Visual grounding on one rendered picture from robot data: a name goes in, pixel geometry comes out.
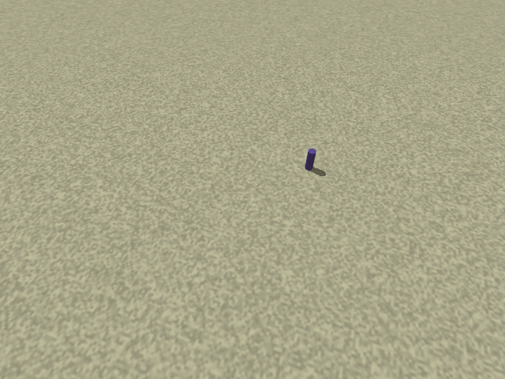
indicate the can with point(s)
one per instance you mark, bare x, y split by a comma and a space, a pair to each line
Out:
310, 159

